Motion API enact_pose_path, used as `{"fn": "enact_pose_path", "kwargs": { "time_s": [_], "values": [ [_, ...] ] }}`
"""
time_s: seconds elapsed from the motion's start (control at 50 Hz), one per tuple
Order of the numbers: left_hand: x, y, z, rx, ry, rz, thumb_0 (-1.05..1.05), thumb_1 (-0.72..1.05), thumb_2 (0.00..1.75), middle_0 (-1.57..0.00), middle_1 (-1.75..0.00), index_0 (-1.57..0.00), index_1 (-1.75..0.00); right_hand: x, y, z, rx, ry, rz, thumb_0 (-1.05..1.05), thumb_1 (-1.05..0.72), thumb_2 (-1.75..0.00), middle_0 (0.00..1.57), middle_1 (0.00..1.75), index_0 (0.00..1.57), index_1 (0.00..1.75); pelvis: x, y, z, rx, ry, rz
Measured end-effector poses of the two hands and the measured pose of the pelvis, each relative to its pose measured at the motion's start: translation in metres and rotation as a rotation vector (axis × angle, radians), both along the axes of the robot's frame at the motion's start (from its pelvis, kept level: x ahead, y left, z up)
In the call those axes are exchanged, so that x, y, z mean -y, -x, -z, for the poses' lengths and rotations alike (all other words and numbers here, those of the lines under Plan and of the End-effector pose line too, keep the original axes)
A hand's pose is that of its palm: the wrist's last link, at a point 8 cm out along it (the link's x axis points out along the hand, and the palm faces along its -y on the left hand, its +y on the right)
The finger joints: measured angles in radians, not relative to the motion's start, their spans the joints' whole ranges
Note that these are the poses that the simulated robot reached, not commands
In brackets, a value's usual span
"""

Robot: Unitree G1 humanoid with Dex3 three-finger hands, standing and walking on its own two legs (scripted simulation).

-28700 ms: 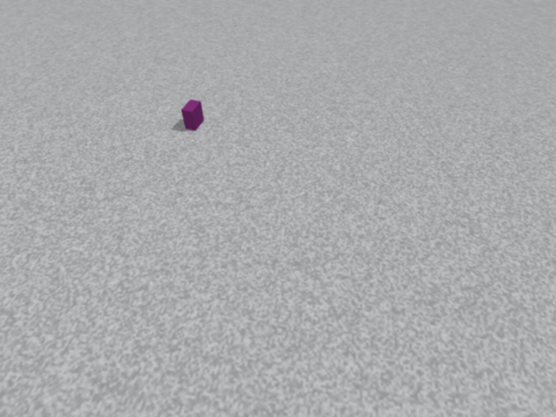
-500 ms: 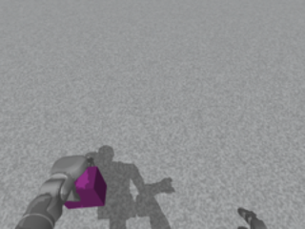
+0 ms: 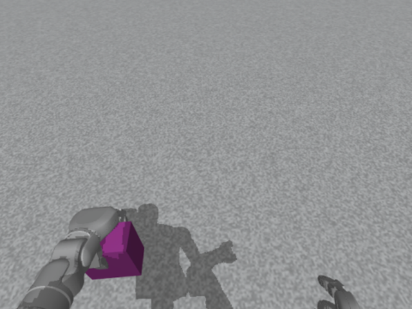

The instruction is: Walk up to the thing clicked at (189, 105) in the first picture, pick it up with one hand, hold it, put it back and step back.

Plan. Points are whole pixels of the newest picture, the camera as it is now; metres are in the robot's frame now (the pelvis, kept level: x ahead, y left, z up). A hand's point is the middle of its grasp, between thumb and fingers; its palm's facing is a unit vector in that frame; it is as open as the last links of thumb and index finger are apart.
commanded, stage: hold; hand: left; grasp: from above
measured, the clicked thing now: (110, 251) +0.29 +0.22 -0.10
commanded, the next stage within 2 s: crouch in 0.72 s
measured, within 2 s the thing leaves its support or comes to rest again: neither
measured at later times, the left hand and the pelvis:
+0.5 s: hand (102, 244) +0.28 +0.22 -0.04, palm faces -0.49 -0.05 -0.87, open 10.0 cm; pelvis +0.00 +0.00 +0.00, yaw +0 degrees
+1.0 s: hand (103, 238) +0.29 +0.23 -0.05, palm faces -0.49 -0.05 -0.87, open 10.0 cm; pelvis +0.01 +0.00 +0.00, yaw +0 degrees
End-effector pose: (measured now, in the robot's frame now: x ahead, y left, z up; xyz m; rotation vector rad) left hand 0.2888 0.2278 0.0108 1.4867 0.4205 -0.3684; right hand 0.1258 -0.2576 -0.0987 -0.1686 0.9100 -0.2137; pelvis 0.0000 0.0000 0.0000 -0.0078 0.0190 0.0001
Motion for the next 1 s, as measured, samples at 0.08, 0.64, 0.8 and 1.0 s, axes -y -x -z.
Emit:
{"fn": "enact_pose_path", "kwargs": {
  "time_s": [0.08, 0.64, 0.8, 1.0],
  "values": [
    [0.002, 0.005, 0.0, -0.017, 0.006, 0.023, -0.01, -0.1, 0.7, -0.67, -0.69, -0.7, -0.64, -0.001, -0.002, -0.002, 0.012, 0.001, -0.006, 0.01, -0.9, -0.9, 0.2, 0.3, 0.2, 0.3, 0.0, 0.001, -0.001, 0.005, -0.001, 0.003],
    [0.002, 0.0, -0.001, -0.023, 0.006, 0.017, -0.01, -0.09, 0.7, -0.67, -0.69, -0.7, -0.64, 0.0, -0.011, -0.003, -0.011, 0.005, -0.017, 0.01, -0.91, -0.9, 0.2, 0.3, 0.2, 0.3, 0.004, -0.002, -0.004, 0.004, -0.004, -0.003],
    [0.001, -0.006, 0.0, -0.004, -0.001, 0.02, -0.01, -0.09, 0.7, -0.67, -0.69, -0.7, -0.64, 0.0, -0.013, -0.001, -0.03, 0.007, -0.009, 0.01, -0.91, -0.9, 0.2, 0.3, 0.2, 0.3, 0.002, -0.007, -0.005, -0.005, -0.003, -0.002],
    [-0.002, -0.014, 0.006, -0.012, -0.003, 0.0, -0.01, -0.07, 0.68, -0.65, -0.7, -0.68, -0.66, -0.001, -0.015, 0.001, -0.056, -0.003, 0.006, 0.01, -0.89, -0.9, 0.2, 0.3, 0.21, 0.3, 0.002, -0.014, -0.005, -0.02, -0.004, -0.005]
  ]
}}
